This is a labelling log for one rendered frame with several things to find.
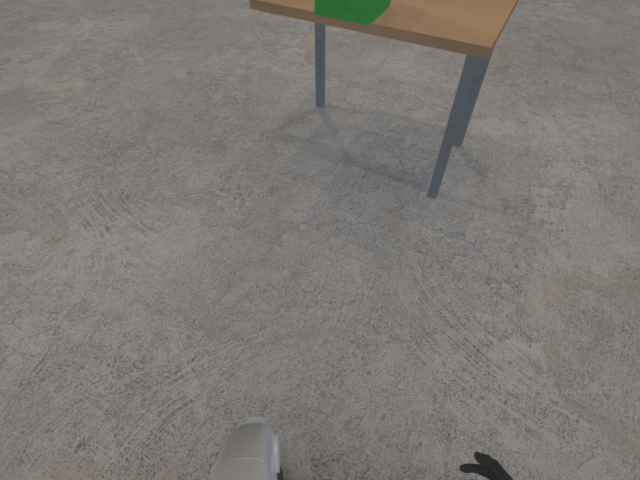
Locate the carton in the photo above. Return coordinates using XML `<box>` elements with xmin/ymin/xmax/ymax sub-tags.
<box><xmin>315</xmin><ymin>0</ymin><xmax>391</xmax><ymax>25</ymax></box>

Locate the robot right hand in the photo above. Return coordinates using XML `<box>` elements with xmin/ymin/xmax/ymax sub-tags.
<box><xmin>460</xmin><ymin>452</ymin><xmax>513</xmax><ymax>480</ymax></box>

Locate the table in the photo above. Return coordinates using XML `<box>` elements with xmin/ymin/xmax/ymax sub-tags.
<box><xmin>250</xmin><ymin>0</ymin><xmax>518</xmax><ymax>199</ymax></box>

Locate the robot left thigh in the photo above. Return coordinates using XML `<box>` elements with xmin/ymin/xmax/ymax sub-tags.
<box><xmin>208</xmin><ymin>423</ymin><xmax>280</xmax><ymax>480</ymax></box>

